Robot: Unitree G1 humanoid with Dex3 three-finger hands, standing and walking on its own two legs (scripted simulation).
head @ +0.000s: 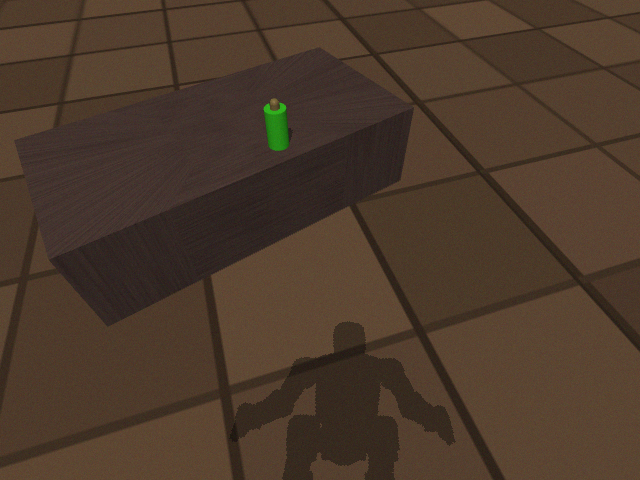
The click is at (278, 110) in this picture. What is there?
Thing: necked bottle
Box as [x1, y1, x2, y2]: [264, 98, 288, 150]
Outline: 272,98 270,102 264,106 268,145 272,149 281,150 288,146 285,106 282,103 279,103 275,98
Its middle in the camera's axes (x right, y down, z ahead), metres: -0.16 -0.42 +1.38
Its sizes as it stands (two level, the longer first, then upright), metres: 0.078 0.078 0.183
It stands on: a support 0.39 m high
